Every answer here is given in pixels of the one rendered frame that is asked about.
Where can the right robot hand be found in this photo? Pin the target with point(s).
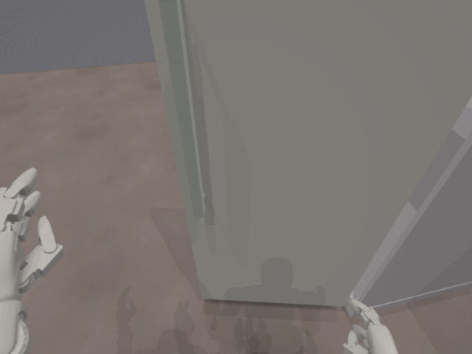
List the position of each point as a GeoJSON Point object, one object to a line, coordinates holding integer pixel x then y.
{"type": "Point", "coordinates": [376, 340]}

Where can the left robot forearm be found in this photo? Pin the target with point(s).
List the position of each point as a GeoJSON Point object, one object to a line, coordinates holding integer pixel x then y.
{"type": "Point", "coordinates": [15, 338]}

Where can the left robot hand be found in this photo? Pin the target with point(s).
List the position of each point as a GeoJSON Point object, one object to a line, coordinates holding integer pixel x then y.
{"type": "Point", "coordinates": [17, 208]}

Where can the fridge door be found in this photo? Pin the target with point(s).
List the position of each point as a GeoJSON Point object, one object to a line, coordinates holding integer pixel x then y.
{"type": "Point", "coordinates": [315, 122]}

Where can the handle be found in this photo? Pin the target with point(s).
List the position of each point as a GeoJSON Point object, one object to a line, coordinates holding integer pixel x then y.
{"type": "Point", "coordinates": [173, 27]}

